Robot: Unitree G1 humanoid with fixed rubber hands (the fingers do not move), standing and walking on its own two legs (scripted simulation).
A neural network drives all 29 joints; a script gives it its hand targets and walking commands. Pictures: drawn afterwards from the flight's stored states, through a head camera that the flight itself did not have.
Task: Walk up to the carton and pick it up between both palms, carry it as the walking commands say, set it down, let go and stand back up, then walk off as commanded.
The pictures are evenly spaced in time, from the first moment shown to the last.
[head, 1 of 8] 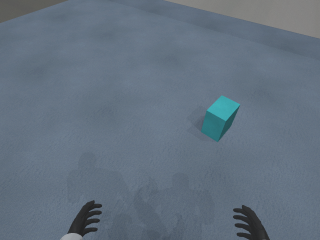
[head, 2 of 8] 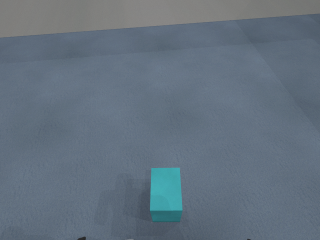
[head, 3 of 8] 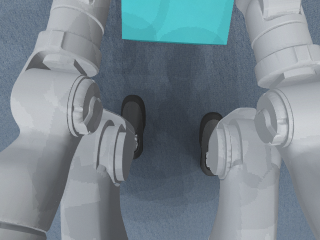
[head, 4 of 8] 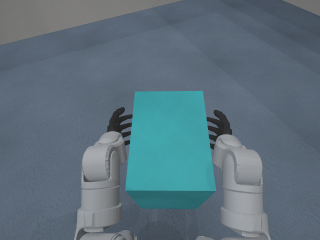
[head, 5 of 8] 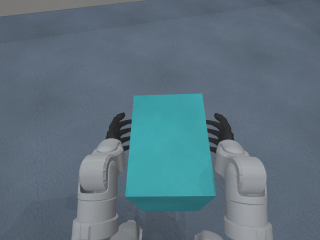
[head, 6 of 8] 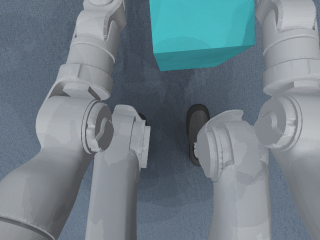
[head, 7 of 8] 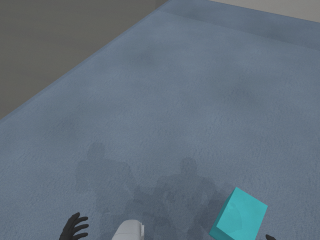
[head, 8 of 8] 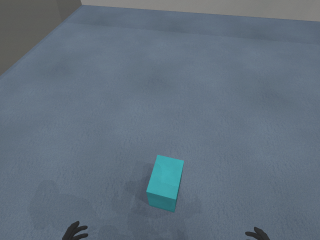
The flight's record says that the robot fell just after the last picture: no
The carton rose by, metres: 0.68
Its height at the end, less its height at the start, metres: +0.00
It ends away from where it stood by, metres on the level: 1.65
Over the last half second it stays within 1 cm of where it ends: yes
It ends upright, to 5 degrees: yes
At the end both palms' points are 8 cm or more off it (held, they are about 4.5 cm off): yes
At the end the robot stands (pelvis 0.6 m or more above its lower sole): yes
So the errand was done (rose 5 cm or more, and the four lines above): yes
